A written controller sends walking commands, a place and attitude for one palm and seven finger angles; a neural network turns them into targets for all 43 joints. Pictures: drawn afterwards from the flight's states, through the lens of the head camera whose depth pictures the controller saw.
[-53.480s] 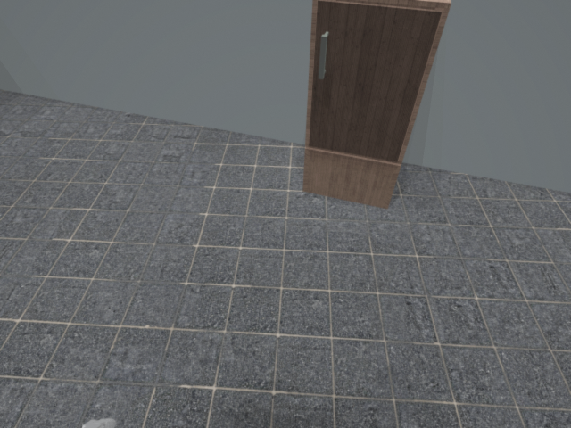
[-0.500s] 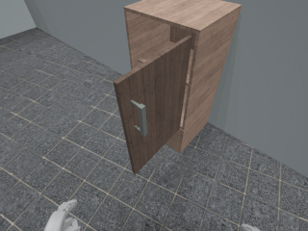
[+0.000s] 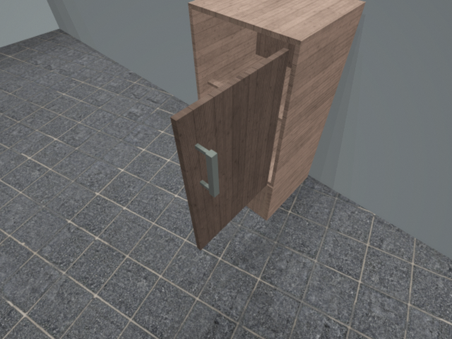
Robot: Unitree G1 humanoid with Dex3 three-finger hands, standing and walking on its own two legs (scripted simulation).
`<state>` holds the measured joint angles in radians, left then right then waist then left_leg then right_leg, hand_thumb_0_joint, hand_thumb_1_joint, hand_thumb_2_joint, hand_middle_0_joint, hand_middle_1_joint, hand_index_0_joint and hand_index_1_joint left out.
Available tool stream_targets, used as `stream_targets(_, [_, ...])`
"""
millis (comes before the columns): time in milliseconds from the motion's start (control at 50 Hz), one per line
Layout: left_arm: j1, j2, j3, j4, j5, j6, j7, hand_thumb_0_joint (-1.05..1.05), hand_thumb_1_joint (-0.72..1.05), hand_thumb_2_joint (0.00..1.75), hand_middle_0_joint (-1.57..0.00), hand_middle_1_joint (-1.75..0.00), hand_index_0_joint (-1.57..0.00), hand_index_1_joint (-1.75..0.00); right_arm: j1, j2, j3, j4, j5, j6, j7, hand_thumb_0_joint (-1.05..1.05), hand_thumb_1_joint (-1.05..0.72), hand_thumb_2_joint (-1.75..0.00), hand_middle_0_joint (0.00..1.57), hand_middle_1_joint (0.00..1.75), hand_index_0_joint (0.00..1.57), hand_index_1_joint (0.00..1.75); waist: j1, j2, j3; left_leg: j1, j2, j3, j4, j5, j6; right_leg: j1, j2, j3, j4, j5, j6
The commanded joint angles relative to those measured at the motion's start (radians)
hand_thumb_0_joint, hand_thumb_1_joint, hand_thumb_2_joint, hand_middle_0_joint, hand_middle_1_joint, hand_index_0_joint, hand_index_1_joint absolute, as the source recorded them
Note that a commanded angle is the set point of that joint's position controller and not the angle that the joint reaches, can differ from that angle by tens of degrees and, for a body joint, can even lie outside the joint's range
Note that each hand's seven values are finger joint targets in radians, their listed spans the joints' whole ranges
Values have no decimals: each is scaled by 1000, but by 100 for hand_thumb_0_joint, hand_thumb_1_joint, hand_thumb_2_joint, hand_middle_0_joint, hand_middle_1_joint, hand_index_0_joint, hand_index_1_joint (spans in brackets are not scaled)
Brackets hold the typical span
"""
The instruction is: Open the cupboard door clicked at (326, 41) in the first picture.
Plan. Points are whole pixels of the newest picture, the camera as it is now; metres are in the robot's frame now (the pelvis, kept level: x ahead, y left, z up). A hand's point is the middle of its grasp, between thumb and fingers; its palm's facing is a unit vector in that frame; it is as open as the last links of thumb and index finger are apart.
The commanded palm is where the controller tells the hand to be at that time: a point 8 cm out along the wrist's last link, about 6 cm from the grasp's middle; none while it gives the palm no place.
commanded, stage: let the arm hang, fingers relaxed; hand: left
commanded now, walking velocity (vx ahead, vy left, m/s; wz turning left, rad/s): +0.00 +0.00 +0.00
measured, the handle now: (207, 171) +0.50 +0.08 -0.04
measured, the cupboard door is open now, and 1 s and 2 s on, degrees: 90 90 90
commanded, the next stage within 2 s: look to check the result in 0.40 s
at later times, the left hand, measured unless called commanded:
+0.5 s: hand out of the picture -0.01 +0.14 -0.18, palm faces +0.07 -0.98 -0.17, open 7.4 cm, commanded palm none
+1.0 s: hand out of the picture +0.00 +0.14 -0.17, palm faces +0.07 -0.98 -0.18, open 7.4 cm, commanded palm none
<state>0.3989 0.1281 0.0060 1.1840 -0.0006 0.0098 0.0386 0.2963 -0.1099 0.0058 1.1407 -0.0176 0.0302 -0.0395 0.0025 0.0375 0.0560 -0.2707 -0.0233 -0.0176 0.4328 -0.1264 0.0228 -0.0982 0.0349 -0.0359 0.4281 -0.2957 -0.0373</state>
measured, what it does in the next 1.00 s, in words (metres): stands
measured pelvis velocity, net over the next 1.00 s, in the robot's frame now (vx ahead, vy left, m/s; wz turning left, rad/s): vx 0.03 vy -0.02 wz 0.00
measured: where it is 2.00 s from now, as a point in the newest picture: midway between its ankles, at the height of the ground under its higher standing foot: outside the picture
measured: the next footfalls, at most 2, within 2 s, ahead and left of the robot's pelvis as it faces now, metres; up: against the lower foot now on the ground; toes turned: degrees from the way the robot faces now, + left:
none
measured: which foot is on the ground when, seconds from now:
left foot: down 0.00-1.00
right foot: down 0.00-1.00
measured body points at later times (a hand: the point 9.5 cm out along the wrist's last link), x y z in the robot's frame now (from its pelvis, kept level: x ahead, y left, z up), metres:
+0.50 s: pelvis +0.01 -0.01 +0.00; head +0.02 -0.02 +0.45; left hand -0.01 +0.20 -0.16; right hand -0.01 -0.22 -0.17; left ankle +0.07 +0.10 -0.74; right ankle -0.04 -0.10 -0.74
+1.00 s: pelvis +0.03 -0.02 +0.00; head +0.04 -0.03 +0.45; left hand +0.00 +0.19 -0.16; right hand +0.03 -0.24 -0.16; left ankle +0.07 +0.10 -0.74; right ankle -0.04 -0.10 -0.74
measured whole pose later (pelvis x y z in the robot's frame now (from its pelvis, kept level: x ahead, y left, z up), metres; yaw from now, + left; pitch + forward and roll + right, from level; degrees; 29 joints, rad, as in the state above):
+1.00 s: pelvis +0.03 -0.02 +0.00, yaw +0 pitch -2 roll +0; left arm 0.32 0.11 0.01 1.14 0.00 -0.01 0.04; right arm 0.25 -0.15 0.00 1.14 -0.02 0.01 -0.05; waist 0.00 0.01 0.05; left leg -0.23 -0.01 -0.03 0.43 -0.17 -0.01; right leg -0.03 0.05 -0.04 0.38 -0.32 -0.06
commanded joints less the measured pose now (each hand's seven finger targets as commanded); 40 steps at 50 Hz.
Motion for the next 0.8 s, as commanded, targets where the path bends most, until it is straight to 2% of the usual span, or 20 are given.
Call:
stream_targets(0, [56,75,8,-26,5,-17,9,0,90,90,-20,-30,-20,-30,64,-93,-22,-16,-1,-15,-5,0,-90,-90,20,30,20,30,-9,-56,69,59,96,-93,-80,-84,25,-170,-107,102,-125,-55,-27])
stream_targets(40, [54,69,10,-27,5,-17,9,0,90,90,-20,-30,-20,-30,70,-78,-19,-10,-3,-18,-5,0,-90,-90,20,30,20,30,-10,-35,78,45,95,-95,-87,-77,26,-164,-107,103,-117,-34,-27])
stream_targets(100, [51,65,14,-31,6,-17,11,0,90,90,-20,-30,-20,-30,75,-78,-19,-11,-3,-22,-7,0,-90,-90,20,30,20,30,-3,-36,75,34,97,-100,-89,-70,28,-146,-105,93,-108,-21,-26])
stream_targets(280, [25,61,17,-42,3,-23,11,0,90,90,-20,-30,-20,-30,72,-70,-18,-11,-4,-30,-8,0,-90,-90,20,30,20,30,-5,-16,67,56,93,-85,-64,28,23,-126,-116,97,-115,52,-24])
stream_targets(420, [15,65,17,-46,3,-23,10,0,90,90,-20,-30,-20,-30,69,-79,-20,-14,-4,-28,-9,0,-90,-90,20,30,20,30,-9,-21,73,63,96,-82,-57,25,19,-126,-115,99,-128,47,-26])
stream_targets(520, [16,74,19,-48,3,-27,11,0,90,90,-20,-30,-20,-30,58,-93,-20,-16,-1,-34,-10,0,-90,-90,20,30,20,30,-7,-47,34,93,102,-79,-46,98,23,-89,-118,95,-122,126,-21])
stream_targets(580, [19,77,17,-46,2,-28,11,0,90,90,-20,-30,-20,-30,50,-98,-21,-14,0,-32,-11,0,-90,-90,20,30,20,30,-7,-52,35,107,101,-74,-39,107,22,-89,-122,97,-127,152,-18])
stream_targets(640, [16,80,16,-46,3,-27,12,0,90,90,-20,-30,-20,-30,47,-100,-19,-12,0,-31,-11,0,-90,-90,20,30,20,30,-9,-37,44,106,103,-76,-42,113,22,-89,-120,96,-126,152,-18])
stream_targets(740, [20,86,17,-43,3,-28,12,0,90,90,-20,-30,-20,-30,38,-106,-19,-11,1,-32,-12,0,-90,-90,20,30,20,30,-7,-55,32,114,102,-70,-36,128,22,-70,-125,93,-129,199,-11])
stream_targets(780, [15,88,17,-44,2,-28,12,0,90,90,-20,-30,-20,-30,35,-110,-18,-11,1,-31,-12,0,-90,-90,20,30,20,30,-9,-40,42,111,102,-71,-39,119,19,-74,-124,97,-133,188,-12])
